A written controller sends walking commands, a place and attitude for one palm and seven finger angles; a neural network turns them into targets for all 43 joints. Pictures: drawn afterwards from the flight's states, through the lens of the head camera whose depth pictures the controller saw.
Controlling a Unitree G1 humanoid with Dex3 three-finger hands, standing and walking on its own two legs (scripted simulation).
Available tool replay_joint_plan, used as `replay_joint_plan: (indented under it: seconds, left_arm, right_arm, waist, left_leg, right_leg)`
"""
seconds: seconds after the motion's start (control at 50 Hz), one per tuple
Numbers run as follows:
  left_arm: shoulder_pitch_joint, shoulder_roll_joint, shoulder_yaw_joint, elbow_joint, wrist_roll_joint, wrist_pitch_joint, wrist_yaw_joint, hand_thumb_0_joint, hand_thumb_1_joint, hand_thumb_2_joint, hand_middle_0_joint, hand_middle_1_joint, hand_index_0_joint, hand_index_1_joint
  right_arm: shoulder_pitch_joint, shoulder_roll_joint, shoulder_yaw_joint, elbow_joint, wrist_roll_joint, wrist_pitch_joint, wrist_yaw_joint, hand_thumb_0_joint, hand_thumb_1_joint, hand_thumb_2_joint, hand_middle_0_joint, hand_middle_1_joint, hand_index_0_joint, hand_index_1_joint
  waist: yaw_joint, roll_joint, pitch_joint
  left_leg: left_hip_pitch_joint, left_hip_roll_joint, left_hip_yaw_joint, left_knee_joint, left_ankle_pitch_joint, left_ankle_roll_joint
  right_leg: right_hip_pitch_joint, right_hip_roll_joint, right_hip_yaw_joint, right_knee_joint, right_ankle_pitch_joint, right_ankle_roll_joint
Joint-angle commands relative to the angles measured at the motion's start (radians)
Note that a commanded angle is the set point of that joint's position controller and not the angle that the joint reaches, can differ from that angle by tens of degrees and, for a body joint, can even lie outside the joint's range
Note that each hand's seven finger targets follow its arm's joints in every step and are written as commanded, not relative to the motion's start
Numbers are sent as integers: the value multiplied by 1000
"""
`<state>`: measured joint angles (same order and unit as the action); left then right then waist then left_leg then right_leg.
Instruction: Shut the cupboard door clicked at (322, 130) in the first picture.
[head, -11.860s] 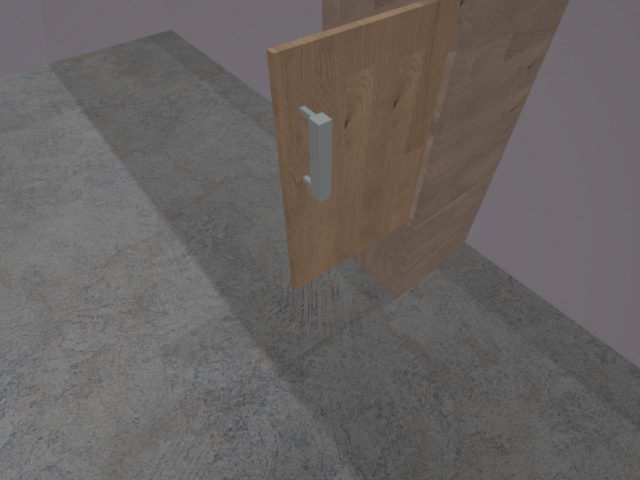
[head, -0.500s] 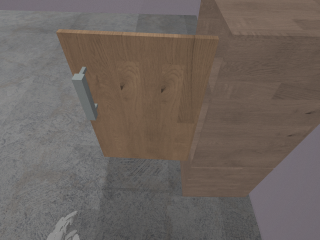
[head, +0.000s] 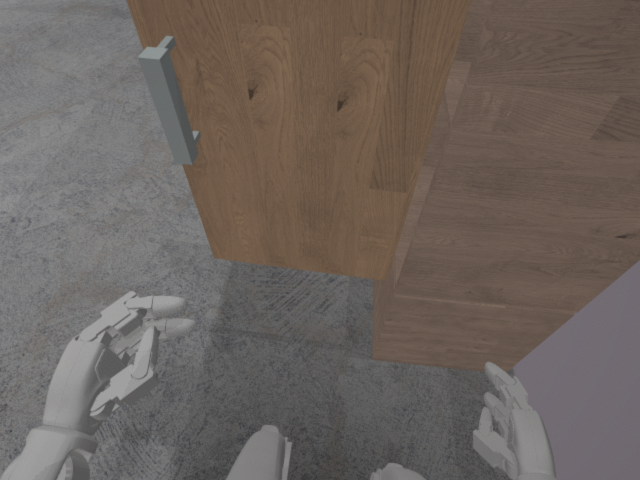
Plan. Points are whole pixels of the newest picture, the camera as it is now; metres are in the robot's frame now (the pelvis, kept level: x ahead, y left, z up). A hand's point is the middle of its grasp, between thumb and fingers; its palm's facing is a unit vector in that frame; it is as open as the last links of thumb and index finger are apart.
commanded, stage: raise the hand and make a fist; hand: left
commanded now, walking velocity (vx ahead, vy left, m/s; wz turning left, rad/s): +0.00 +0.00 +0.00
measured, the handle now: (177, 103) +0.54 +0.26 +0.16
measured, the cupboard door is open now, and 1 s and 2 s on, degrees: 88 88 88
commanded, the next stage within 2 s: bring the fist close to the handle in 1.30 s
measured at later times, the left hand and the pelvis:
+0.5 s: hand (137, 334) +0.23 +0.21 +0.12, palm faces -0.03 -1.00 -0.05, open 3.2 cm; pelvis +0.02 +0.02 +0.03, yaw -1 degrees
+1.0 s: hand (131, 289) +0.25 +0.21 +0.16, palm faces -0.03 -1.00 -0.05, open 3.1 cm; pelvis +0.02 +0.02 +0.06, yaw -1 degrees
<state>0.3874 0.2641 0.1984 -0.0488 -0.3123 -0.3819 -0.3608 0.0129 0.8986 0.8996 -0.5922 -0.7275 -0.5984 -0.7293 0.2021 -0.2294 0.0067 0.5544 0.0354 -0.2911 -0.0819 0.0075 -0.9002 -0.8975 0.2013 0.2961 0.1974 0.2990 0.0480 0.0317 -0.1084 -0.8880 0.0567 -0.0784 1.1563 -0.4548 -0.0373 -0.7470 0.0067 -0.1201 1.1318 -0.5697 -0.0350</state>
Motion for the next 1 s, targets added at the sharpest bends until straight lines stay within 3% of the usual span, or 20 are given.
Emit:
replay_joint_plan:
  seconds: [0.0, 0.02, 0.08, 0.1, 0.12, 0.16, 0.28, 0.32, 0.36, 0.58, 0.62, 0.68, 0.76, 0.8, 0.82, 0.84, 0.9, 0.92, 0.94, 0.98]
  left_arm:
    - [-11, 167, 123, -200, -35, 68, 3, 0, 900, 900, -768, -920, -768, -920]
    - [19, 176, 157, -182, -38, 87, 20, 0, 900, 900, -787, -940, -787, -940]
    - [49, 135, 148, -238, -48, 72, 56, 0, 900, 900, -842, -1000, -842, -1000]
    - [42, 124, 131, -238, -44, 60, 64, 0, 900, 900, -860, -1020, -860, -1020]
    - [35, 141, 143, -235, -39, 46, 76, 0, 900, 900, -878, -1040, -878, -1040]
    - [46, 111, 110, -218, -39, 22, 72, 0, 900, 900, -915, -1080, -915, -1080]
    - [-2, 118, 68, -272, -35, 2, 57, 0, 900, 900, -1025, -1200, -1025, -1200]
    - [-22, 142, 82, -294, -27, 11, 72, 0, 900, 900, -1062, -1240, -1062, -1240]
    - [-41, 127, 63, -329, -23, 18, 86, 0, 900, 900, -1098, -1280, -1098, -1280]
    - [-90, 128, 56, -315, -8, 132, 108, 0, 900, 900, -1300, -1500, -1300, -1500]
    - [-115, 141, 63, -318, -7, 147, 106, 0, 900, 900, -1300, -1500, -1300, -1500]
    - [-145, 131, 53, -351, -9, 156, 101, 0, 900, 900, -1300, -1500, -1300, -1500]
    - [-172, 141, 67, -339, -14, 176, 97, 0, 900, 900, -1300, -1500, -1300, -1500]
    - [-188, 138, 60, -340, -12, 185, 94, 0, 900, 900, -1300, -1500, -1300, -1500]
    - [-190, 158, 76, -330, -12, 192, 96, 0, 900, 900, -1300, -1500, -1300, -1500]
    - [-193, 140, 68, -330, -17, 197, 94, 0, 900, 900, -1300, -1500, -1300, -1500]
    - [-202, 137, 72, -313, -22, 215, 92, 0, 900, 900, -1300, -1500, -1300, -1500]
    - [-177, 150, 85, -270, -21, 224, 93, 0, 900, 900, -1300, -1500, -1300, -1500]
    - [-174, 118, 63, -276, -24, 224, 87, 0, 900, 900, -1300, -1500, -1300, -1500]
    - [-184, 130, 71, -295, -23, 220, 86, 0, 900, 900, -1300, -1500, -1300, -1500]
  right_arm:
    - [-14, -114, -61, -163, 11, -30, -16, 0, -900, -900, 200, 300, 200, 300]
    - [-24, -104, -61, -161, 8, -22, -14, 0, -900, -900, 200, 300, 200, 300]
    - [-21, -92, -60, -169, 0, -12, -3, 0, -900, -900, 200, 300, 200, 300]
    - [-17, -95, -58, -167, -2, -10, 0, 0, -900, -900, 200, 300, 200, 300]
    - [-24, -96, -56, -165, -4, -10, 0, 0, -900, -900, 200, 300, 200, 300]
    - [-9, -103, -57, -162, -4, -11, 4, 0, -900, -900, 200, 300, 200, 300]
    - [8, -126, -54, -172, 4, -24, 2, 0, -900, -900, 200, 300, 200, 300]
    - [5, -130, -49, -170, 5, -22, 1, 0, -900, -900, 200, 300, 200, 300]
    - [3, -127, -45, -177, 7, -24, 1, 0, -900, -900, 200, 300, 200, 300]
    - [-3, -128, -17, -192, 11, 0, 4, 0, -900, -900, 200, 300, 200, 300]
    - [-4, -131, -13, -189, 10, 1, 4, 0, -900, -900, 200, 300, 200, 300]
    - [-7, -128, -8, -191, 11, -3, 5, 0, -900, -900, 200, 300, 200, 300]
    - [-11, -129, -4, -181, 12, -6, 4, 0, -900, -900, 200, 300, 200, 300]
    - [-13, -127, -2, -176, 14, -9, 4, 0, -900, -900, 200, 300, 200, 300]
    - [-18, -131, -1, -171, 12, -10, 4, 0, -900, -900, 200, 300, 200, 300]
    - [-21, -127, 0, -171, 14, -12, 3, 0, -900, -900, 200, 300, 200, 300]
    - [-26, -128, -1, -164, 18, -16, 1, 0, -900, -900, 200, 300, 200, 300]
    - [-26, -131, 0, -157, 16, -15, 0, 0, -900, -900, 200, 300, 200, 300]
    - [-28, -127, -2, -160, 18, -16, 2, 0, -900, -900, 200, 300, 200, 300]
    - [-28, -129, -6, -159, 17, -19, 3, 0, -900, -900, 200, 300, 200, 300]
  waist:
    - [-19, 11, -210]
    - [-2, -8, -216]
    - [0, -33, -215]
    - [-11, -35, -193]
    - [-5, -41, -177]
    - [-20, -56, -151]
    - [-34, -22, -153]
    - [-30, 1, -148]
    - [-33, 37, -144]
    - [-31, 33, -70]
    - [-32, 16, -79]
    - [-28, 50, -93]
    - [-26, 20, -84]
    - [-26, 44, -74]
    - [-24, 13, -68]
    - [-22, 3, -71]
    - [-19, 18, -58]
    - [-19, -27, -32]
    - [-18, -32, -35]
    - [-15, 2, -60]
  left_leg:
    - [227, -49, 51, -197, 187, 67]
    - [229, -49, 46, -210, 211, 65]
    - [270, -49, 43, -247, 261, 57]
    - [275, -49, 43, -257, 253, 56]
    - [267, -51, 43, -255, 252, 57]
    - [273, -50, 43, -268, 234, 56]
    - [327, -51, 44, -305, 193, 62]
    - [339, -50, 40, -323, 183, 63]
    - [375, -47, 34, -351, 163, 60]
    - [435, -43, 30, -441, 141, 55]
    - [450, -44, 32, -442, 165, 58]
    - [484, -46, 35, -456, 199, 56]
    - [500, -48, 38, -472, 212, 58]
    - [515, -48, 40, -486, 211, 56]
    - [508, -50, 38, -487, 214, 60]
    - [513, -52, 43, -491, 218, 60]
    - [527, -52, 47, -508, 204, 57]
    - [509, -53, 48, -505, 203, 61]
    - [513, -55, 54, -508, 212, 60]
    - [534, -58, 59, -508, 233, 60]
  right_leg:
    - [122, -11, 170, -323, 213, 41]
    - [158, -8, 160, -317, 258, 43]
    - [175, -4, 116, -295, 376, 48]
    - [157, 0, 104, -295, 366, 46]
    - [163, -1, 109, -296, 359, 44]
    - [139, 1, 99, -302, 338, 43]
    - [129, 10, 88, -330, 249, 30]
    - [145, 15, 83, -337, 231, 24]
    - [140, 16, 67, -343, 218, 22]
    - [213, 22, 51, -418, 234, 21]
    - [240, 24, 54, -429, 261, 22]
    - [258, 22, 50, -434, 300, 20]
    - [285, 20, 55, -460, 317, 23]
    - [288, 18, 52, -470, 317, 24]
    - [304, 18, 57, -479, 319, 24]
    - [312, 15, 60, -487, 325, 26]
    - [312, 13, 62, -506, 303, 27]
    - [317, 12, 70, -520, 300, 30]
    - [323, 8, 70, -520, 310, 31]
    - [330, 7, 71, -516, 342, 31]
